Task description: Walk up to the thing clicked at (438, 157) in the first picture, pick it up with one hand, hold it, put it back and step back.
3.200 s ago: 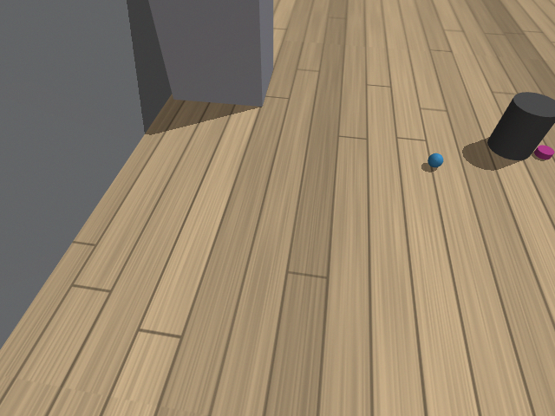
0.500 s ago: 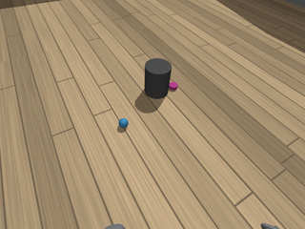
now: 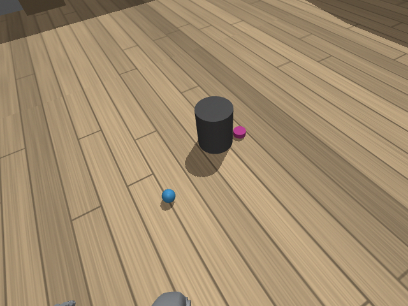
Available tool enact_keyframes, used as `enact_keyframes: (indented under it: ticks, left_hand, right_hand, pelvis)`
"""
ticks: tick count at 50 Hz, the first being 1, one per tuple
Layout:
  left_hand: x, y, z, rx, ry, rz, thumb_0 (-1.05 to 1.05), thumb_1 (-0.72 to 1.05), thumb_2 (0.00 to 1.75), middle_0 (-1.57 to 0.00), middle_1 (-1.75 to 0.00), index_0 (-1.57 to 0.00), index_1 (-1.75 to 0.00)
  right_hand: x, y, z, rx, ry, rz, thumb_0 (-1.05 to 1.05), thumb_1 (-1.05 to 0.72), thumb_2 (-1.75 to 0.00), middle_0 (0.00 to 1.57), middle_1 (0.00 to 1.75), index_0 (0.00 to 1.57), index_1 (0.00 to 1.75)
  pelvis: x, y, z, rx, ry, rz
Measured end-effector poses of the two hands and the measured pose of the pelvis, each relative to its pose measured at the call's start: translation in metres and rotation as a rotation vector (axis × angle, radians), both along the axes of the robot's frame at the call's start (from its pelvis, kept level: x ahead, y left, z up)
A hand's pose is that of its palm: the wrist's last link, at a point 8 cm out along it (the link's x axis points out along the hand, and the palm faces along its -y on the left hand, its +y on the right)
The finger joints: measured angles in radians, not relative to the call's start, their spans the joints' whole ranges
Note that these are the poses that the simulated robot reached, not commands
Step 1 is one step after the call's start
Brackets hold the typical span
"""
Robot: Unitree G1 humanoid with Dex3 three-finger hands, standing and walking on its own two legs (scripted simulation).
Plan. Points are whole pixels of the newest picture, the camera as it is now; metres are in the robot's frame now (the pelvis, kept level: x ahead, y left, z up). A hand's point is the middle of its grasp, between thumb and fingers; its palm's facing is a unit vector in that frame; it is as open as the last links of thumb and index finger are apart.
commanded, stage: walk up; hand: left
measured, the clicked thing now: (168, 195) +0.76 +0.28 -0.73
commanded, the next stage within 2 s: none
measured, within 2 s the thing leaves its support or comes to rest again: neither
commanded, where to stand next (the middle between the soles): +0.40 +0.03 m, yaw +1 degrees
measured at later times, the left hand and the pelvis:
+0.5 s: hand (86, 272) +0.22 +0.31 -0.14, palm faces -0.02 -0.93 -0.36, open 7.4 cm; pelvis +0.18 +0.03 +0.00, yaw +2 degrees
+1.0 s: hand (105, 221) +0.35 +0.30 -0.15, palm faces +0.03 -0.90 -0.44, open 7.4 cm; pelvis +0.29 +0.02 -0.02, yaw +3 degrees
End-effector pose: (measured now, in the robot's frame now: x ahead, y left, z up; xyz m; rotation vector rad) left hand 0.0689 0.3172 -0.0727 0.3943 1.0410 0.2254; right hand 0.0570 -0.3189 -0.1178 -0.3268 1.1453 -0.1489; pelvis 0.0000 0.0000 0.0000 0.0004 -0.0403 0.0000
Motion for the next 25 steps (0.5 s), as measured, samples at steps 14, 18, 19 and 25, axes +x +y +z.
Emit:
enact_keyframes:
  ticks: [14,18,19,25]
  left_hand:
    - [0.036,0.042,-0.043,-0.040,0.169,0.104,0.01,0.90,0.89,-0.21,-0.30,-0.20,-0.30]
    - [0.074,0.042,-0.045,-0.058,0.171,0.082,0.01,0.90,0.89,-0.20,-0.30,-0.20,-0.30]
    - [0.084,0.042,-0.044,-0.063,0.162,0.075,0.01,0.90,0.89,-0.20,-0.30,-0.20,-0.30]
    - [0.143,0.036,-0.032,-0.064,0.130,0.040,0.01,0.91,0.89,-0.20,-0.30,-0.20,-0.30]
  right_hand:
    - [0.163,0.035,0.021,-0.062,-0.101,0.103,0.00,-0.90,-0.90,0.21,0.30,0.20,0.29]
    - [0.180,0.044,0.031,-0.060,-0.123,0.065,0.00,-0.90,-0.90,0.21,0.30,0.20,0.29]
    - [0.183,0.044,0.034,-0.060,-0.118,0.061,0.00,-0.90,-0.90,0.21,0.30,0.20,0.29]
    - [0.194,0.036,0.032,-0.051,-0.064,0.042,0.00,-0.90,-0.90,0.21,0.30,0.20,0.30]
  pelvis:
    - [0.109,0.033,-0.013,-0.004,0.002,0.036]
    - [0.134,0.037,-0.007,0.000,-0.008,0.036]
    - [0.140,0.037,-0.005,0.004,-0.008,0.035]
    - [0.179,0.031,0.002,0.015,-0.004,0.032]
